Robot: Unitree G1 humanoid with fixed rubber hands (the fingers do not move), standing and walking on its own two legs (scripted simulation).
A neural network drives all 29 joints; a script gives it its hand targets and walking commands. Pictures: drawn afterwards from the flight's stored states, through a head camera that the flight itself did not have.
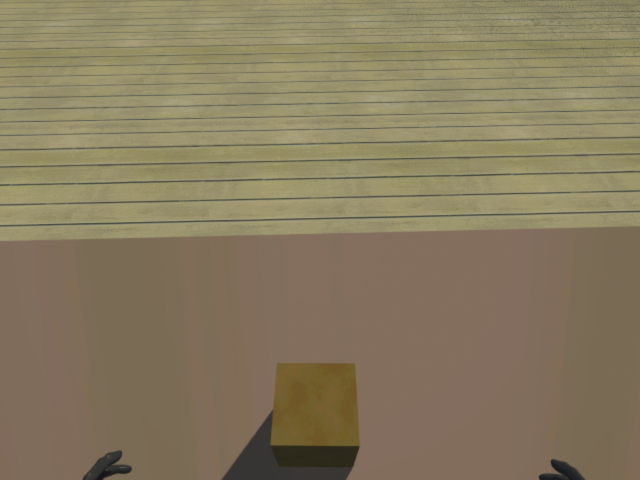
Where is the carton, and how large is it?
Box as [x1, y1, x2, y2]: [270, 363, 359, 466]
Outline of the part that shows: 277,363 270,445 278,465 352,466 359,446 354,363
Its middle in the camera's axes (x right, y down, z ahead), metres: +0.00 +0.49 +1.07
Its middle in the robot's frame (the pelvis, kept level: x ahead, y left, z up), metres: +0.37 +0.03 -0.66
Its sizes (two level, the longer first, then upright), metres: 0.210 0.200 0.250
